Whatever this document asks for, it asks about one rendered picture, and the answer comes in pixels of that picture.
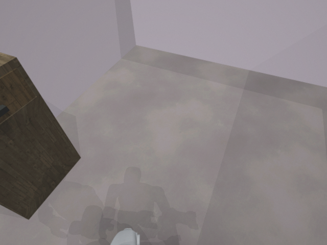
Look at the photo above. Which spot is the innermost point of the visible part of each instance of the drawer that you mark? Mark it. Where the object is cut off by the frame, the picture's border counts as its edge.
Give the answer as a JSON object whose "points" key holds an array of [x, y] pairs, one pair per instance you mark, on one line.
{"points": [[14, 92]]}

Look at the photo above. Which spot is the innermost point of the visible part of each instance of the left robot thigh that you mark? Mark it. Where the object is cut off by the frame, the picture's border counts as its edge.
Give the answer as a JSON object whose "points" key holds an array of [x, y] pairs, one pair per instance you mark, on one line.
{"points": [[126, 237]]}

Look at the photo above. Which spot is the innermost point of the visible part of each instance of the cabinet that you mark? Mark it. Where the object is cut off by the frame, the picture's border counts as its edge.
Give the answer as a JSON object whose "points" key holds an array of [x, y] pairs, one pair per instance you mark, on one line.
{"points": [[35, 152]]}

